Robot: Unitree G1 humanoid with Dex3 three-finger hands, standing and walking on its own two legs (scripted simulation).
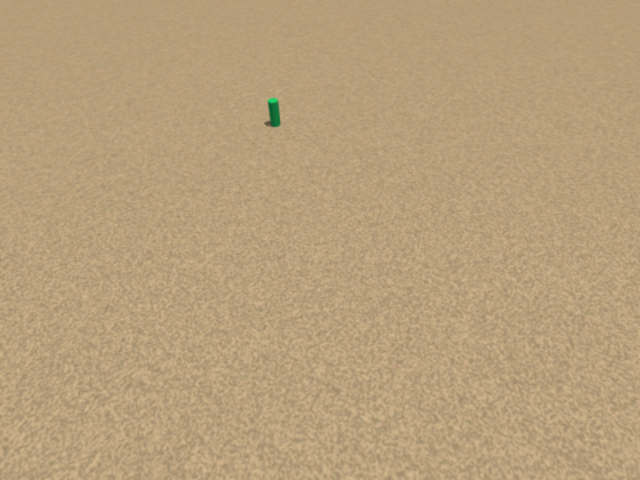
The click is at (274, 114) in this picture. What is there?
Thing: squat round
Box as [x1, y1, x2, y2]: [268, 98, 279, 126]
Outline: 270,98 268,100 271,125 277,126 279,125 277,99
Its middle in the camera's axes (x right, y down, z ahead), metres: -0.25 -0.73 +2.27
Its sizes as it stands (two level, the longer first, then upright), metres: 0.057 0.057 0.154
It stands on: the floor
